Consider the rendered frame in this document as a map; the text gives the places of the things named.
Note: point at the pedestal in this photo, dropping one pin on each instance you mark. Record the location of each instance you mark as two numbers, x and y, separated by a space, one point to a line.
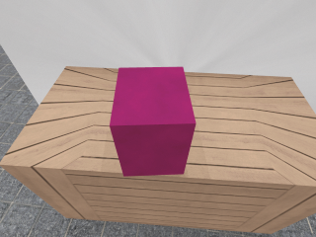
251 165

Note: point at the carton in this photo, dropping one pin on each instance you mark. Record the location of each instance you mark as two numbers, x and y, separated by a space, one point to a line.
152 121

